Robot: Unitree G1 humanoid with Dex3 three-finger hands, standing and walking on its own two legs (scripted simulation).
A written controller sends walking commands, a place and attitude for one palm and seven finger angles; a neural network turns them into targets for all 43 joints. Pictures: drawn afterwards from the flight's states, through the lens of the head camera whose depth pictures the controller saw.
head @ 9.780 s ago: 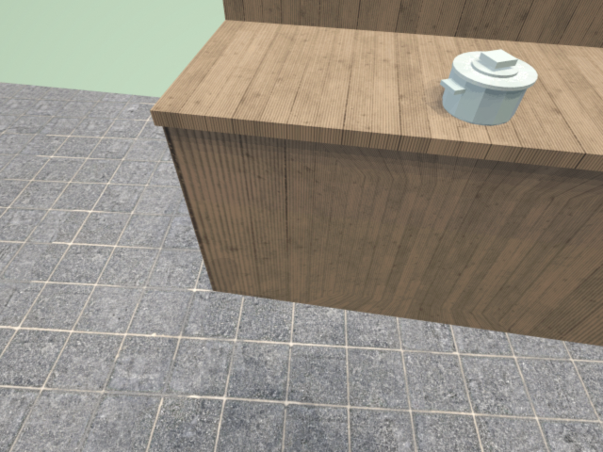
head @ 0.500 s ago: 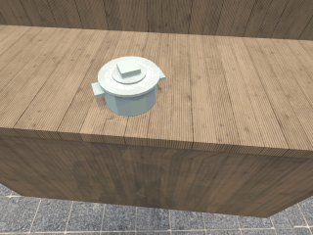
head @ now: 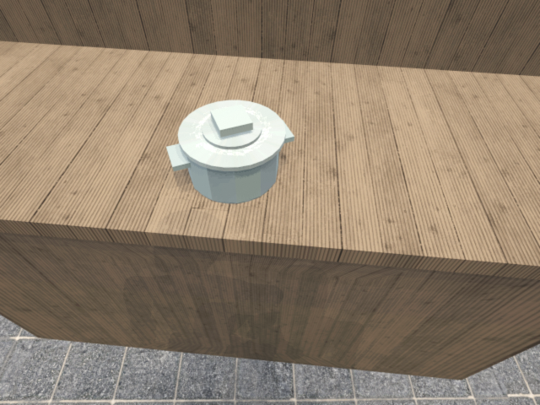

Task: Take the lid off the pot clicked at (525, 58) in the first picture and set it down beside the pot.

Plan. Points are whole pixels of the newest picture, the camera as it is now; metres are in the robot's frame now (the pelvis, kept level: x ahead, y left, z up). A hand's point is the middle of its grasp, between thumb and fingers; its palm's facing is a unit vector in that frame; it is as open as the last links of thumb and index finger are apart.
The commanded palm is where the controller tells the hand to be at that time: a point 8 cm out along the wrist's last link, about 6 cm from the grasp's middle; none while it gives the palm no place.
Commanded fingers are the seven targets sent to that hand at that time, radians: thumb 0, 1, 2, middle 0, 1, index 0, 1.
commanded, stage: look again from close up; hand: left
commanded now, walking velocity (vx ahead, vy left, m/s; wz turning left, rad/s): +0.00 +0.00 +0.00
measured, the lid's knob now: (231, 120) +0.50 +0.10 +0.16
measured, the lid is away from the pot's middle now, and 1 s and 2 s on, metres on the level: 0.00 0.00 0.00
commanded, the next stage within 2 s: lift the closed hand beside the body in 0.16 s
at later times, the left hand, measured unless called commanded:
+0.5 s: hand out of the picture +0.13 +0.21 -0.06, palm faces +0.18 -0.94 -0.29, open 6.3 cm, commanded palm +0.08 +0.25 -0.01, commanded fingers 0.00 0.90 0.90 -0.77 -0.92 -0.77 -0.92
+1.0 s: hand (38, 403) +0.11 +0.26 +0.07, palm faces +0.31 -0.86 -0.40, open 3.1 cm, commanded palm +0.06 +0.29 +0.11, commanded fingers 0.00 0.90 0.90 -1.30 -1.50 -1.30 -1.50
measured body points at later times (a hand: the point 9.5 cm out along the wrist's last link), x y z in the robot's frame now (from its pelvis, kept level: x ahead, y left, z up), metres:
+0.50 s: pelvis -0.02 +0.01 +0.00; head -0.04 +0.00 +0.45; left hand +0.12 +0.25 -0.04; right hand +0.13 -0.23 -0.09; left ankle +0.00 +0.15 -0.74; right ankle -0.05 -0.13 -0.74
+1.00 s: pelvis -0.03 +0.02 +0.00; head -0.05 +0.01 +0.45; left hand +0.09 +0.30 +0.09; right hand +0.16 -0.17 -0.07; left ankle +0.00 +0.15 -0.74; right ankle -0.05 -0.13 -0.74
